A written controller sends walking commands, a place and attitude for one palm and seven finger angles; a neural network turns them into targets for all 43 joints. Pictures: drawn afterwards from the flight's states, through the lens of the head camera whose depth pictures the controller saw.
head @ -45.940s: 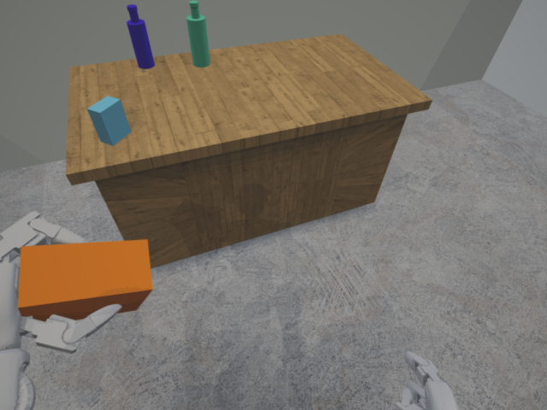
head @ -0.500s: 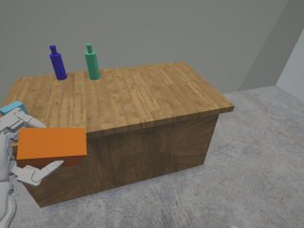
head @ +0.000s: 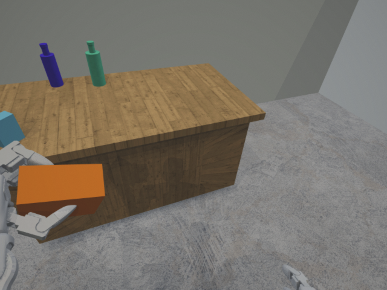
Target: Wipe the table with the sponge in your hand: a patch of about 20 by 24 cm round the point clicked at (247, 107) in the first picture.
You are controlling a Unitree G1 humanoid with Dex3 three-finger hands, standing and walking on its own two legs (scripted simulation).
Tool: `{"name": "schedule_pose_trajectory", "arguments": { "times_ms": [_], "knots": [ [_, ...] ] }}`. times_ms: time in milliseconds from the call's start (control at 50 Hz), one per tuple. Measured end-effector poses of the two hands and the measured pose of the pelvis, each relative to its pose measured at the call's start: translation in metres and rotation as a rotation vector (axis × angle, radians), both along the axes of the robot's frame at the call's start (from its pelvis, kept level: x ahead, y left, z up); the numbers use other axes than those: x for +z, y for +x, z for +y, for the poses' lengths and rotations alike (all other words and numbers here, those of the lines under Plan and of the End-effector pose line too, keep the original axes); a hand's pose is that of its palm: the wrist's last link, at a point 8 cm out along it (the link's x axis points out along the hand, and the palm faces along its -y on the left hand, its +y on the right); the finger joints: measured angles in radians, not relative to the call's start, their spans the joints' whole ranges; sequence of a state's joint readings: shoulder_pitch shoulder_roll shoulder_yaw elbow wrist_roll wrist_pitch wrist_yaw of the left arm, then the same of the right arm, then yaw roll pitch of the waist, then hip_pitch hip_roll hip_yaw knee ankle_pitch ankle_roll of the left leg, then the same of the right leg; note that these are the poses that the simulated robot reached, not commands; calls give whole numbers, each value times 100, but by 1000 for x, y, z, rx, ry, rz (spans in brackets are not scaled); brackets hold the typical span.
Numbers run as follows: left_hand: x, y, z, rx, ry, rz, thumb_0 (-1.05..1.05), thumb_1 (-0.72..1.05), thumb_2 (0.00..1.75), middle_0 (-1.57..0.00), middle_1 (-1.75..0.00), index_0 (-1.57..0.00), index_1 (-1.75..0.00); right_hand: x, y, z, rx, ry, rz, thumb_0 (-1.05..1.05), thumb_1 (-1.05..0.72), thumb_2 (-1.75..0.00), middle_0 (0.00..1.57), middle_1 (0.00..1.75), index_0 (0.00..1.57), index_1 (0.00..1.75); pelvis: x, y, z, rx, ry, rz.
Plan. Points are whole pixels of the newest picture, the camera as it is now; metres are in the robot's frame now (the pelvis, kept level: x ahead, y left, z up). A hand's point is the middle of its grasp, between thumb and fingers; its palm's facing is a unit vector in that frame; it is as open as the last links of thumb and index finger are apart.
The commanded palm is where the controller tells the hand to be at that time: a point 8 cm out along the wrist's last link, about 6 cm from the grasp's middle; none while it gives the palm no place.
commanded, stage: stop stepping back and stand still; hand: left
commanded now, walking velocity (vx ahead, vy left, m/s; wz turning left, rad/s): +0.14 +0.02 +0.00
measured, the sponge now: (74, 192) +0.24 +0.22 +0.15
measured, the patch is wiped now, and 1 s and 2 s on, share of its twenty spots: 1.00 1.00 1.00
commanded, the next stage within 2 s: stand and wait in 0.38 s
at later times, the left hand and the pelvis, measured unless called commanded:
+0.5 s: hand (58, 213) +0.20 +0.22 +0.16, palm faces +0.41 -0.85 -0.33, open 9.8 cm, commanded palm +0.14 +0.26 +0.18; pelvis -0.01 -0.02 -0.01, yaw +2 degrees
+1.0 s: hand (48, 201) +0.22 +0.24 +0.16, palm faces +0.38 -0.88 -0.29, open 9.8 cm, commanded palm +0.17 +0.29 +0.18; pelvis +0.01 +0.01 +0.00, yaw +0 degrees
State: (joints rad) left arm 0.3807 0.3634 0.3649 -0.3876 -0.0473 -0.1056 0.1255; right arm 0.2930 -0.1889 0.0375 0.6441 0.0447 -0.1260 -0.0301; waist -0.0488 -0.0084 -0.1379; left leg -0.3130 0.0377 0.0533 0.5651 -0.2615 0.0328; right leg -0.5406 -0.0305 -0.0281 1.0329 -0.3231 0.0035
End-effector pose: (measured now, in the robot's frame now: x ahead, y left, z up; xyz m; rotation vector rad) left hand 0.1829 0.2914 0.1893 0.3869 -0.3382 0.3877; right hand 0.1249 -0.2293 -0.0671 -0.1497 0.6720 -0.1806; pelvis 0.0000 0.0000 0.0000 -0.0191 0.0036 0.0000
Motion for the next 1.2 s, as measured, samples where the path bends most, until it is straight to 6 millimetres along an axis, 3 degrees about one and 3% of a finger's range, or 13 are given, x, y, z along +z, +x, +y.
{"name": "schedule_pose_trajectory", "arguments": {
  "times_ms": [120, 180, 280, 360, 480, 580, 740, 820, 980, 1200],
  "knots": [
    [-24, -13, -46, -72, 48, 114, 0, -51, 109, -78, -139, -78, -140, -23, -18, -27, 0, -8, 43, 1, -90, -90, 20, 30, 20, 30, -15, -13, -24, -14, -14, -10],
    [-19, -26, -59, -112, 43, 82, 0, -51, 109, -78, -139, -78, -140, -30, -25, -43, 1, -35, 118, 1, -90, -90, 20, 30, 20, 30, -15, -19, -29, 15, -35, -29],
    [5, -40, -50, -86, 77, -7, 0, -51, 109, -78, -138, -78, -139, -10, -26, -59, -34, -80, 130, 2, -90, -90, 20, 30, 20, 30, -5, -19, -33, -2, -3, 0],
    [2, -35, -36, -44, 66, -38, 0, -51, 109, -78, -138, -78, -139, -3, -12, -62, -38, -142, 56, 2, -90, -90, 20, 30, 20, 30, -12, -18, -24, 9, -13, 7],
    [-20, -23, -30, 19, 3, 70, 0, -51, 109, -78, -139, -78, -140, 0, 11, -40, -16, -78, -28, 1, -90, -90, 19, 30, 19, 30, -10, -12, -24, 22, 17, -26],
    [-20, -31, -31, 4, -22, 72, 0, -51, 109, -78, -139, -78, -140, -2, 27, -19, 63, -52, 4, 1, -90, -90, 20, 30, 20, 30, -6, -5, -20, 40, -10, -23],
    [-18, -22, 2, 72, -14, 77, 0, -51, 109, -78, -138, -78, -140, 6, 50, 11, 98, -57, 5, 1, -90, -90, 20, 30, 20, 30, 0, 3, -2, 23, -1, -10],
    [-22, -10, 7, 70, -37, 97, 0, -51, 109, -78, -139, -78, -140, 12, 60, 22, 108, -42, -21, 1, -90, -90, 20, 30, 20, 30, 2, 6, 3, 18, -2, -13],
    [-20, -3, -7, -25, -50, 86, 0, -51, 109, -78, -139, -78, -140, 25, 65, 22, 94, -54, -54, 1, -90, -90, 20, 30, 20, 30, 5, 8, 6, 9, -4, -18],
    [-21, -23, 5, 37, -50, 105, 0, -51, 109, -78, -139, -78, -140, 20, 41, 5, 61, -87, -4, 1, -90, -90, 20, 30, 20, 30, 7, -3, 6, 9, -5, -23]
  ]
}}
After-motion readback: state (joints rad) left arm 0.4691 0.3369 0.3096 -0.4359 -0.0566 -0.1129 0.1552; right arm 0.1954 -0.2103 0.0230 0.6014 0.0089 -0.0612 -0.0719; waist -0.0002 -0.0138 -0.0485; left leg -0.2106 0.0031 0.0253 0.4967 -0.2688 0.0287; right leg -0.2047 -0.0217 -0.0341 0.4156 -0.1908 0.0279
